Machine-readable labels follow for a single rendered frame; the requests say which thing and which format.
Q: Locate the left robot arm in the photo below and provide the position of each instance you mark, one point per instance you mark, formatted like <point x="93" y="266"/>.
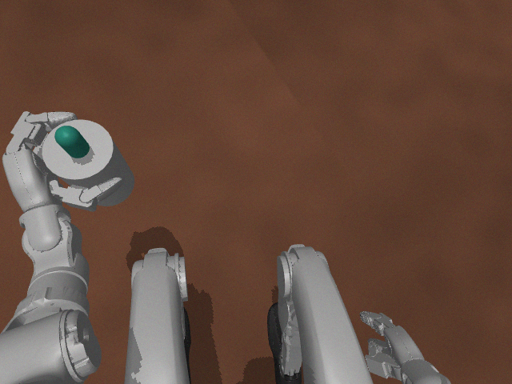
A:
<point x="50" y="339"/>

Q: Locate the left robot hand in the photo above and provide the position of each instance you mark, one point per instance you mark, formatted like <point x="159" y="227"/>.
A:
<point x="31" y="181"/>

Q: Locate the right robot foot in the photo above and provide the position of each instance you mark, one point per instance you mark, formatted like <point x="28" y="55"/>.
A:
<point x="275" y="342"/>

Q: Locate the bottle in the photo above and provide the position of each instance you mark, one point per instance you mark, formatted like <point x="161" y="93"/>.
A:
<point x="81" y="152"/>

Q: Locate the right robot hand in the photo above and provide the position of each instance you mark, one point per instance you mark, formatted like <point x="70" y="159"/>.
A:
<point x="386" y="359"/>

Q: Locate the right robot arm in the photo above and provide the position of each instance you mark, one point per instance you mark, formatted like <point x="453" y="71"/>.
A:
<point x="419" y="371"/>

